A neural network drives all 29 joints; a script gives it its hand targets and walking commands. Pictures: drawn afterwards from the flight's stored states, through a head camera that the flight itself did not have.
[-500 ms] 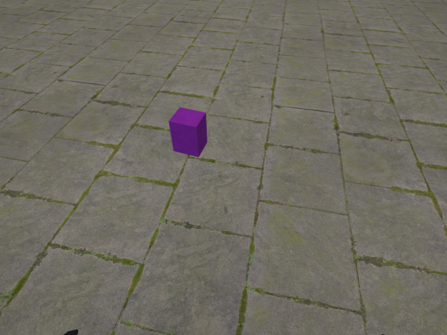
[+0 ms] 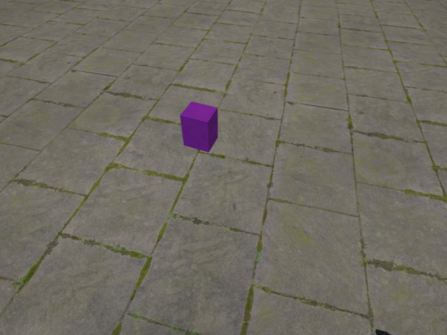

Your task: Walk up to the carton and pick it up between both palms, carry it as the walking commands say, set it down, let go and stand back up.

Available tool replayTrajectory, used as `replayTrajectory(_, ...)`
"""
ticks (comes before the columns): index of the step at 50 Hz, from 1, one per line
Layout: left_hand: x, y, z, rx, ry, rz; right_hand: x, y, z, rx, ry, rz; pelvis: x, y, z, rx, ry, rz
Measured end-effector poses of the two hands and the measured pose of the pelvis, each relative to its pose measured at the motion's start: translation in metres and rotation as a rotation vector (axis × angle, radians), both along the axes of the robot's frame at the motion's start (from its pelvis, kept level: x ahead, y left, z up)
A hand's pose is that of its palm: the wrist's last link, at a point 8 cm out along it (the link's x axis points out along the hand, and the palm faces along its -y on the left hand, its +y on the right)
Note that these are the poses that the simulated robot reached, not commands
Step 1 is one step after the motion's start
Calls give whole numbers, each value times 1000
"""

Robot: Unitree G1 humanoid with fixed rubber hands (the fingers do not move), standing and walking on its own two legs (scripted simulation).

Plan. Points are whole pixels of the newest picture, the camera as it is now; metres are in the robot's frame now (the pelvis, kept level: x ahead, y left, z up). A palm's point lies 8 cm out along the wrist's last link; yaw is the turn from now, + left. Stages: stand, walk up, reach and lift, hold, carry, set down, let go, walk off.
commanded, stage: walk up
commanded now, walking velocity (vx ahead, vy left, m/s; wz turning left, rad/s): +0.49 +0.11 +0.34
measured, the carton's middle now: (200, 127) +1.45 +0.16 -0.66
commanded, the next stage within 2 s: none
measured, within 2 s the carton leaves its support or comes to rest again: neither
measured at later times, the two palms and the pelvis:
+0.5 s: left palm (74, 279) +0.28 +0.34 -0.13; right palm out of the picture +0.14 -0.16 -0.12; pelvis +0.18 +0.09 +0.00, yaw +8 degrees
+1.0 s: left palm (95, 248) +0.34 +0.30 -0.11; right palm (279, 181) +0.57 -0.15 -0.15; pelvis +0.45 +0.07 +0.00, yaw +8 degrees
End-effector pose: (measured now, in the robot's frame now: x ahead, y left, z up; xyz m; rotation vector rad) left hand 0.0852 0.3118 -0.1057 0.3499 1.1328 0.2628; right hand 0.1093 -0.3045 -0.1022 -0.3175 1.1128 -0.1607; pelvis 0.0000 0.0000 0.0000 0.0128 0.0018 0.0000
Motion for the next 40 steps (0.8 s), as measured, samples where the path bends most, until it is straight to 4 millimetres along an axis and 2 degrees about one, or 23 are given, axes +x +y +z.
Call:
replayTrajectory(4,-36,9,-10,-41,70,69,33,37,0,48,-21,58,15,17,1,10,-3,39)
replayTrajectory(7,-53,16,-23,-92,127,110,53,73,-7,73,-7,93,32,35,-2,4,-8,70)
replayTrajectory(10,-58,30,-45,-139,176,137,71,103,-19,60,-13,105,54,60,-17,-22,-9,88)
replayTrajectory(12,-48,39,-58,-152,190,125,68,115,-31,41,-1,81,65,73,-27,-27,-11,93)
replayTrajectory(14,-17,44,-57,-166,148,112,50,124,-33,40,66,47,79,80,-24,-23,-14,91)
replayTrajectory(16,23,44,-51,-184,83,84,32,131,-30,45,135,11,94,85,-16,-20,-19,96)
replayTrajectory(19,79,41,-42,-213,18,49,20,139,-22,52,199,-35,120,89,-7,-27,-22,110)
replayTrajectory(23,153,32,-33,-244,-45,15,22,143,-18,52,262,-84,158,89,-3,-34,-20,127)
replayTrajectory(27,237,18,-24,-260,-127,-30,44,137,-21,57,314,-121,200,82,-5,-27,-14,138)
replayTrajectory(31,324,1,-19,-242,-205,-77,84,121,-36,60,358,-143,252,70,-16,-19,-3,146)
replayTrajectory(34,373,-6,-26,-191,-242,-81,126,101,-60,61,392,-122,297,57,-35,-10,4,154)
replayTrajectory(36,378,-7,-33,-160,-209,-50,166,93,-72,68,378,-90,319,50,-40,-13,5,152)
replayTrajectory(38,361,-5,-37,-147,-120,-4,217,92,-73,79,315,-60,338,46,-35,-11,0,152)
replayTrajectory(40,335,-3,-34,-133,-24,64,269,94,-70,98,253,-28,358,46,-26,-6,-7,153)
